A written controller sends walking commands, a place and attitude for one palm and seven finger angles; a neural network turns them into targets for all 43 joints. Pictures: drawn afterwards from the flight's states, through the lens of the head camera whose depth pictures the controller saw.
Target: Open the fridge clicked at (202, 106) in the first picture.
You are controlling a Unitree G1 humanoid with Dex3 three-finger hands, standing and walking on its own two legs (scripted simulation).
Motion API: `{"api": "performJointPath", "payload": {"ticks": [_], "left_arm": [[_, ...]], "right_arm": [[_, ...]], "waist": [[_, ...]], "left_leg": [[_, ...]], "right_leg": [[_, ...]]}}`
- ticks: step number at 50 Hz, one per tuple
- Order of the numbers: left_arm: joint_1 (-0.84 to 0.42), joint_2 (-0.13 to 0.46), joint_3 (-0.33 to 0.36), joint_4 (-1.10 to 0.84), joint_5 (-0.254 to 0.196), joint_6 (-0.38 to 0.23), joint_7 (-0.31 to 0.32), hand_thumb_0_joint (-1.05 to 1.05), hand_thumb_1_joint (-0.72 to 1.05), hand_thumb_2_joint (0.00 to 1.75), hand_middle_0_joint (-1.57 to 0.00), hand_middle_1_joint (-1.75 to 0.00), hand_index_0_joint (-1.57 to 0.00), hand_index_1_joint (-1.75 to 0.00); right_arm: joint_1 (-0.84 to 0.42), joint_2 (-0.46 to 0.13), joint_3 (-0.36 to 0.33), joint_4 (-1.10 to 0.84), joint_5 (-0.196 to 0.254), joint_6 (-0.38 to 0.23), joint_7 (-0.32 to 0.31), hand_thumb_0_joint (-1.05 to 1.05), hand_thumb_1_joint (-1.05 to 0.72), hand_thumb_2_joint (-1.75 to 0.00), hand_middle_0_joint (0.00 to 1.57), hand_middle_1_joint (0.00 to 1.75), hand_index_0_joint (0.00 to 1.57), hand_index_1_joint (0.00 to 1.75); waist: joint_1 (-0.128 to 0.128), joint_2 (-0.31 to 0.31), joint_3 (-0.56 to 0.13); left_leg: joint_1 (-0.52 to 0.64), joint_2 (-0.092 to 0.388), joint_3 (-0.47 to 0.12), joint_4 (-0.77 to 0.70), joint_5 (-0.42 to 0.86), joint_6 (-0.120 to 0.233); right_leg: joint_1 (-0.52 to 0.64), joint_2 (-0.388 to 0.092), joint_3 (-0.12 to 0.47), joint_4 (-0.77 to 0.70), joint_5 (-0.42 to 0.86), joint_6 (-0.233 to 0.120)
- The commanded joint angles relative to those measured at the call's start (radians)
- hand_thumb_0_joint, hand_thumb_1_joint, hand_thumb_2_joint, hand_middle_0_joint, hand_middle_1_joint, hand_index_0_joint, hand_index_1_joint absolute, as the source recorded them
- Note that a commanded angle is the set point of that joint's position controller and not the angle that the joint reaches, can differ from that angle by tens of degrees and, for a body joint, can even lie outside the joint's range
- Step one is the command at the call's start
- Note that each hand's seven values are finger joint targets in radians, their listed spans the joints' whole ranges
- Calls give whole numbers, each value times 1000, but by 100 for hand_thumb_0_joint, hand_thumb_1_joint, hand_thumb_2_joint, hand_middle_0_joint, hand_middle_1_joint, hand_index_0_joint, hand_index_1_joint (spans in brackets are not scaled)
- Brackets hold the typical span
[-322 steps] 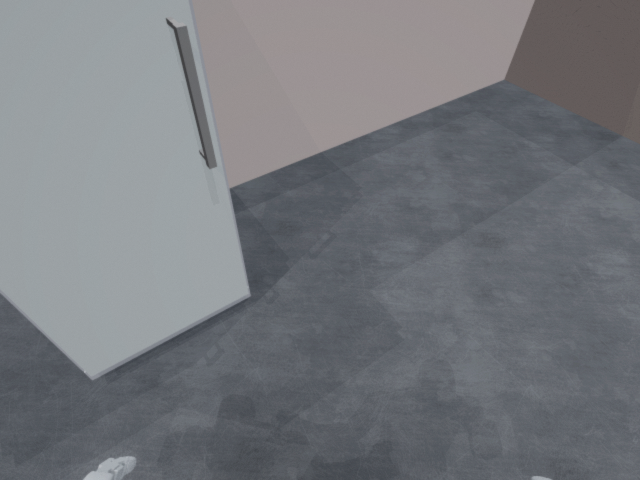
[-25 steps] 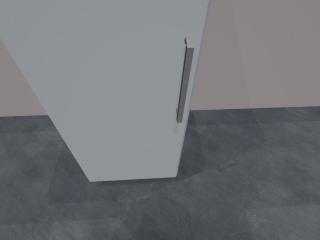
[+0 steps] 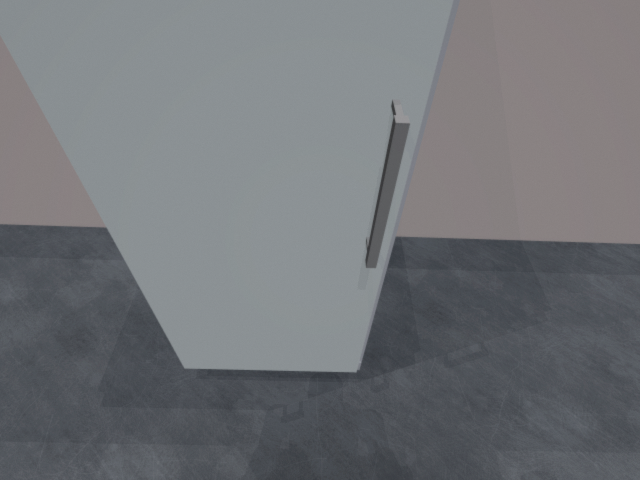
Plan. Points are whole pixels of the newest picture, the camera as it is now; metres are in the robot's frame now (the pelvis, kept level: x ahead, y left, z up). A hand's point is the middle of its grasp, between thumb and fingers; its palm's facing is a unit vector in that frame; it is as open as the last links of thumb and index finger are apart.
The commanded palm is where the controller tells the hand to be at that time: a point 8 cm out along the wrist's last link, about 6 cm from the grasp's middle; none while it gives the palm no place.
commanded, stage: look again from close up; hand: right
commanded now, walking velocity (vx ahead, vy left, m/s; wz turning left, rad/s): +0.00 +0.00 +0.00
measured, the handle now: (382, 195) +0.51 -0.06 +0.07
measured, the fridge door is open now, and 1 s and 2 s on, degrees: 0 0 0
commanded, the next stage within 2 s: shuffle to correct the standing spot in 0.92 s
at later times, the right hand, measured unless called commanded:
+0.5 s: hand out of the picture -0.04 -0.17 -0.18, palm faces +0.03 +0.98 -0.20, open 7.3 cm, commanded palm none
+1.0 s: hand out of the picture -0.04 -0.15 -0.18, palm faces +0.03 +0.98 -0.18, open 7.3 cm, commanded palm none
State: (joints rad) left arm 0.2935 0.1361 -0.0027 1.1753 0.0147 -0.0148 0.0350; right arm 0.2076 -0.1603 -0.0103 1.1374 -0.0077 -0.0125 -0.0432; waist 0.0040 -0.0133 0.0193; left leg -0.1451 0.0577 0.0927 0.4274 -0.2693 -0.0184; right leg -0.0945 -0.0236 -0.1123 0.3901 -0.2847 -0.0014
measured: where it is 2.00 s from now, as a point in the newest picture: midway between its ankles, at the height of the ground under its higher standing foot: outside the picture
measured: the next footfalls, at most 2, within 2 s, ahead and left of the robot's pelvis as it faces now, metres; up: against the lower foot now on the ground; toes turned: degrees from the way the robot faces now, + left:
right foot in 1.58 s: +0.07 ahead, -0.05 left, +0.00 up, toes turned -4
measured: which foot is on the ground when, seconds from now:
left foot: down 0.00-1.00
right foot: down 0.00-1.00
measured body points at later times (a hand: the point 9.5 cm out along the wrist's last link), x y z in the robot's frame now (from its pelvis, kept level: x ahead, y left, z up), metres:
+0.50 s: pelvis -0.03 -0.01 -0.01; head -0.03 +0.01 +0.44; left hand -0.03 +0.21 -0.17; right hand -0.04 -0.23 -0.16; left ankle -0.03 +0.12 -0.74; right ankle -0.05 -0.11 -0.74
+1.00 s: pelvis -0.03 +0.01 +0.00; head -0.01 +0.02 +0.45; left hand -0.04 +0.22 -0.17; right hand -0.04 -0.20 -0.16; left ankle -0.03 +0.12 -0.74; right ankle -0.05 -0.11 -0.74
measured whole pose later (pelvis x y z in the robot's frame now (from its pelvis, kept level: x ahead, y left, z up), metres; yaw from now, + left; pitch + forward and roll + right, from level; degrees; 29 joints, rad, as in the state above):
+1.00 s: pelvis -0.03 +0.01 +0.00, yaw +0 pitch -1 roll -1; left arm 0.31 0.12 -0.01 1.14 0.01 -0.03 0.02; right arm 0.29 -0.13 0.01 1.13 -0.02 -0.02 -0.03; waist -0.01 0.00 0.04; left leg -0.21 0.05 0.10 0.50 -0.27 0.00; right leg -0.17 -0.03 -0.10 0.46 -0.28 0.01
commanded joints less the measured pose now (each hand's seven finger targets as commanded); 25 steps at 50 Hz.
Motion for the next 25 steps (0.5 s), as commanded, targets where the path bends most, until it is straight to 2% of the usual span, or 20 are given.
{"api": "performJointPath", "payload": {"ticks": [1, 4, 5, 6, 7, 8, 9, 10, 11, 13, 15, 17, 25], "left_arm": [[68, 83, 15, -17, -1, -8, 10, 0, 90, 90, -20, -30, -20, -30], [73, 77, 15, -13, -2, -8, 11, 0, 90, 90, -20, -30, -20, -30], [-9, 133, 19, -99, -14, -22, -7, 0, 90, 90, -20, -30, -20, -30], [56, 85, 20, -119, -4, -13, -13, 0, 90, 90, -20, -30, -20, -30], [69, 66, 17, -105, -4, -13, -13, 0, 90, 90, -20, -30, -20, -30], [94, 58, 11, -98, 3, -24, -18, 0, 90, 90, -20, -30, -20, -30], [112, 73, 10, -103, 3, -29, -15, 0, 90, 90, -20, -30, -20, -30], [116, 88, 13, -104, 4, -31, -11, 0, 90, 90, -20, -30, -20, -30], [105, 96, 13, -106, 1, -31, -7, 0, 90, 90, -20, -30, -20, -30], [89, 89, 12, -118, 1, -26, -3, 0, 90, 90, -20, -30, -20, -30], [76, 94, 10, -122, 0, -19, -4, 0, 90, 90, -20, -30, -20, -30], [72, 95, 8, -124, -1, -16, -7, 0, 90, 90, -20, -30, -20, -30], [71, 98, 6, -118, 1, -11, -12, 0, 90, 90, -20, -30, -20, -30]], "right_arm": [[92, -72, -12, -6, 3, 2, 2, 0, -90, -90, 20, 30, 20, 30], [102, -69, -11, -3, 3, 1, 1, 0, -90, -90, 20, 30, 20, 30], [162, -110, -2, 10, -12, -25, -40, 0, -90, -90, 20, 30, 20, 30], [148, -135, -12, -33, -8, -38, -31, 0, -90, -90, 20, 30, 20, 30], [105, -117, -1, -40, -3, -39, -19, 0, -90, -90, 20, 30, 20, 30], [103, -109, 2, -39, -4, -45, -12, 0, -90, -90, 20, 30, 20, 30], [118, -104, -1, -49, 0, -45, -8, 0, -90, -90, 20, 30, 20, 30], [118, -94, 0, -53, 2, -43, -7, 0, -90, -90, 20, 30, 20, 30], [117, -86, 4, -50, 2, -37, -6, 0, -90, -90, 20, 30, 20, 30], [106, -74, 7, -51, -3, -26, -2, 0, -90, -90, 20, 30, 20, 30], [111, -68, 10, -48, -5, -16, 1, 0, -90, -90, 20, 30, 20, 30], [116, -67, 11, -47, -5, -10, 4, 0, -90, -90, 20, 30, 20, 30], [139, -79, 7, -50, -7, -4, 11, 0, -90, -90, 20, 30, 20, 30]], "waist": [[-13, 2, 27], [-15, 8, 25], [-34, 125, 86], [8, 76, 10], [18, 35, 36], [11, -61, -28], [11, -72, -95], [11, -52, -119], [6, -65, -110], [4, -34, -26], [1, 9, 70], [-1, 25, 114], [-4, 13, 139]], "left_leg": [[41, 79, -54, -41, 332, 29], [41, 80, -55, -48, 334, 29], [-13, 117, -123, -16, 698, 26], [31, 159, -121, 1, 619, 59], [-3, 137, -107, 12, 500, 65], [25, 117, -85, 46, 478, 66], [44, 90, -75, 66, 386, 66], [46, 72, -64, 87, 365, 64], [28, 67, -57, 87, 324, 61], [-16, 57, -49, 68, 230, 55], [-67, 54, -55, 40, 140, 50], [-92, 50, -63, 15, 57, 46], [-121, 51, -83, -26, -60, 46]], "right_leg": [[-36, -111, 84, -60, 375, -4], [-28, -111, 81, -59, 364, -6], [-167, -108, 62, 172, 422, 14], [-153, -70, 75, 126, 76, 0], [-151, -63, 82, 52, 42, -8], [-129, -64, 86, 54, 177, -7], [-91, -82, 102, 58, 268, -15], [-63, -95, 107, 70, 369, -24], [-52, -101, 104, 72, 405, -28], [-89, -101, 107, 51, 343, -35], [-135, -95, 112, 16, 216, -35], [-163, -89, 118, -16, 110, -37], [-188, -72, 115, -64, -49, -36]]}}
